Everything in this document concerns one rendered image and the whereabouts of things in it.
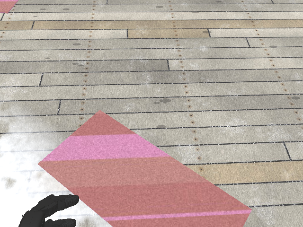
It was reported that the robot left hand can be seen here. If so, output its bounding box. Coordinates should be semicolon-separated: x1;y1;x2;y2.
18;194;80;227

